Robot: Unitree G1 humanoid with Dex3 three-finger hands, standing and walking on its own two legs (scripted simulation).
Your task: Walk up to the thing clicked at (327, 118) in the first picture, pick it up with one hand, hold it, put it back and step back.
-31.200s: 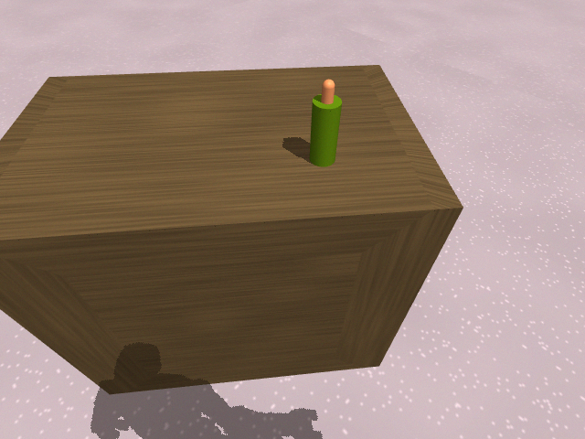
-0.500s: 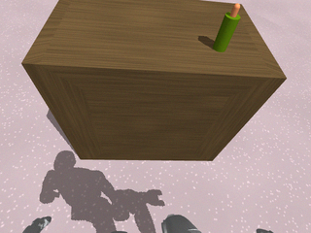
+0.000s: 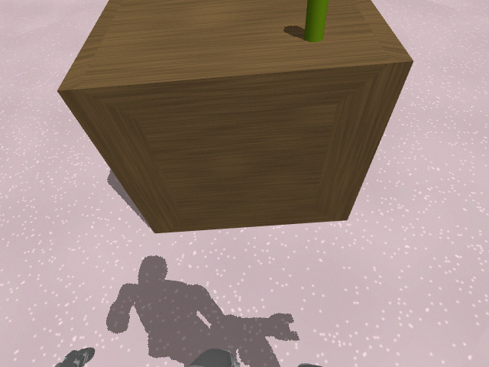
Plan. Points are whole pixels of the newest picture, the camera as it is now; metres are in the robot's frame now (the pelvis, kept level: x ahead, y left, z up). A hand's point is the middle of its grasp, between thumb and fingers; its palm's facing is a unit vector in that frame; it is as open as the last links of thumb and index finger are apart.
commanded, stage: step back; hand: right
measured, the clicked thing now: (317, 5) +0.93 -0.16 +0.12
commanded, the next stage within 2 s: stand in 1.68 s
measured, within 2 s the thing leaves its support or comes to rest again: neither
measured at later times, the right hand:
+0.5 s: hand out of the picture -0.04 -0.28 -0.14, palm faces -0.09 +0.90 -0.44, open 7.4 cm
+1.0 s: hand out of the picture -0.18 -0.27 -0.15, palm faces -0.07 +0.93 -0.36, open 7.4 cm
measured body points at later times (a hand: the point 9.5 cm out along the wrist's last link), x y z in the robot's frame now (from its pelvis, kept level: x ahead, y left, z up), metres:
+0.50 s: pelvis -0.18 -0.01 -0.01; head -0.13 +0.00 +0.44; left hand -0.12 +0.31 -0.14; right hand -0.03 -0.33 -0.11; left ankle -0.10 +0.11 -0.73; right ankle -0.23 -0.15 -0.72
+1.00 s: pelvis -0.23 -0.02 +0.00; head -0.23 -0.01 +0.45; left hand -0.18 +0.31 -0.11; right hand -0.17 -0.32 -0.12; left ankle -0.24 +0.11 -0.73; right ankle -0.23 -0.14 -0.70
